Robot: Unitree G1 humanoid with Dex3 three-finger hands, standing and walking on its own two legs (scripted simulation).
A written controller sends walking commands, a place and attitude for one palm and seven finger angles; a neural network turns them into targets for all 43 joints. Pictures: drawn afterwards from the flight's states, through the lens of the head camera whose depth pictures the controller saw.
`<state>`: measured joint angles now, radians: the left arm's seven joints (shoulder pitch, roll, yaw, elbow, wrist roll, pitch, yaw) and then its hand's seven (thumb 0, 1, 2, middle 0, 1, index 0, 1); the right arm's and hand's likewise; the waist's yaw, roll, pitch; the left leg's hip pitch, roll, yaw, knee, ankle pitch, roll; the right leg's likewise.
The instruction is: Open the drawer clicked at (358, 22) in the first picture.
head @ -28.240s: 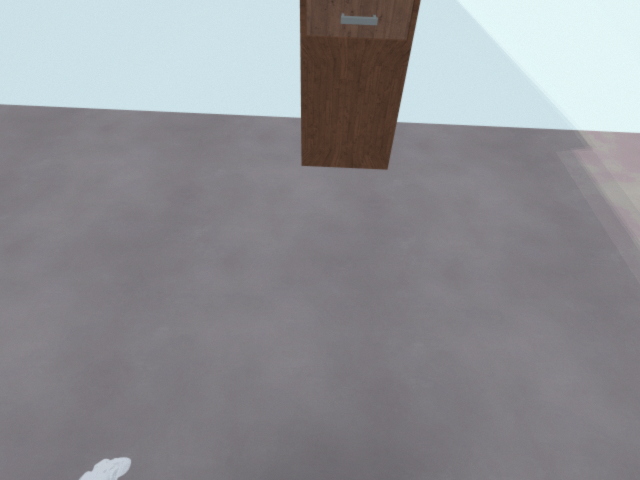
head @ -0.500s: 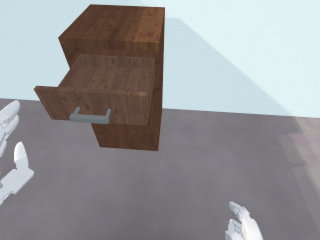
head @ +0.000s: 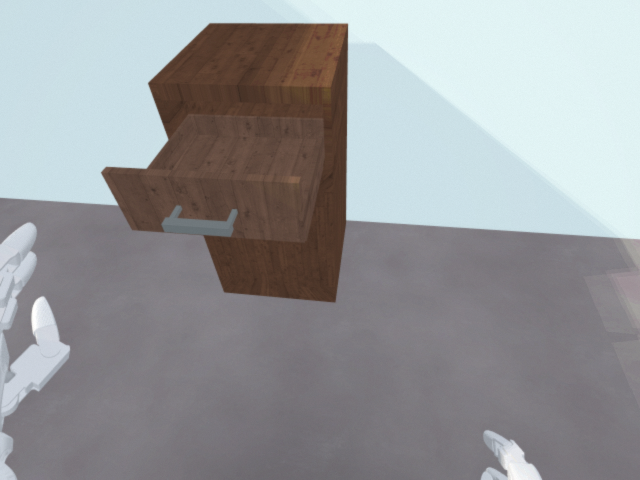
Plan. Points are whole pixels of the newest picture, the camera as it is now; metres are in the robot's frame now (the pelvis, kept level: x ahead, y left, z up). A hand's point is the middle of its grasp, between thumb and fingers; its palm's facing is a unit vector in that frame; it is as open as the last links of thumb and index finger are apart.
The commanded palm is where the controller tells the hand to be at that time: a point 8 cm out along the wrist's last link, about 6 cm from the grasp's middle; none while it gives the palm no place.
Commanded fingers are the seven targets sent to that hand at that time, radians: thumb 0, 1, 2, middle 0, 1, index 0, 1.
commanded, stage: stop stepping back and stand still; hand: left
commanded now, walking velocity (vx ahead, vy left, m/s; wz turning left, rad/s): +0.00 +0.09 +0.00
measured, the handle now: (201, 219) +0.59 +0.28 -0.04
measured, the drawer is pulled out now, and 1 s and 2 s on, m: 0.30 0.30 0.30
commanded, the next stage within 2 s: let the arm hang, fingers relaxed in 0.12 s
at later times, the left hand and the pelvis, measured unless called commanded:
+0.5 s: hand out of the picture +0.09 +0.19 -0.15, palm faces -0.01 -0.98 -0.19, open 7.4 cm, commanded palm none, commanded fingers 0.00 0.90 0.90 -0.20 -0.30 -0.20 -0.30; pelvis +0.01 +0.01 +0.00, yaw +0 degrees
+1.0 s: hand out of the picture -0.01 +0.22 -0.16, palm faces +0.02 -0.97 -0.23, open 7.4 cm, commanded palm none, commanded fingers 0.00 0.90 0.90 -0.20 -0.30 -0.20 -0.30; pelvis +0.00 +0.04 +0.01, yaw -1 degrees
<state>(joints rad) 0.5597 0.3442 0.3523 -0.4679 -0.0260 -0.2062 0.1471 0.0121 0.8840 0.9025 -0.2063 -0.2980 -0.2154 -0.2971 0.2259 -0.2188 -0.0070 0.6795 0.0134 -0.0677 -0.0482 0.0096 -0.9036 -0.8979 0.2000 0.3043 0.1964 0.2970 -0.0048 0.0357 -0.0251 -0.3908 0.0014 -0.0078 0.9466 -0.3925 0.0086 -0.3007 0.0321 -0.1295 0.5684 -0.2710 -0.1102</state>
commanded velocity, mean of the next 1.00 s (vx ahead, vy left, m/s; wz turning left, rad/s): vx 0.00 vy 0.00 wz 0.00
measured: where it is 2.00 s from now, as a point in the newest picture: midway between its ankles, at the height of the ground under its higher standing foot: outside the picture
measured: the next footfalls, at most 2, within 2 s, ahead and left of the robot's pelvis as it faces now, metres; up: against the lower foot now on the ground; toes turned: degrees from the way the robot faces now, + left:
left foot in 0.24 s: +0.06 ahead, +0.13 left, +0.00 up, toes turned +1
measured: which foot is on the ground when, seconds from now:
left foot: up 0.00-0.22, down 0.24-1.00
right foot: down 0.00-1.00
